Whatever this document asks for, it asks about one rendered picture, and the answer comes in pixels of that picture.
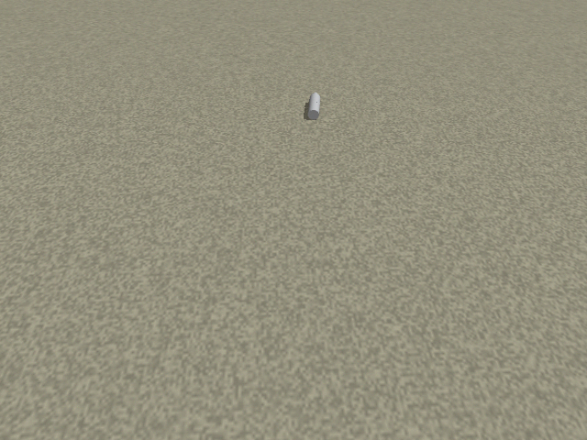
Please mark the bottle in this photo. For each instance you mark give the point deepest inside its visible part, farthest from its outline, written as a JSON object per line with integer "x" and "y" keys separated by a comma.
{"x": 314, "y": 106}

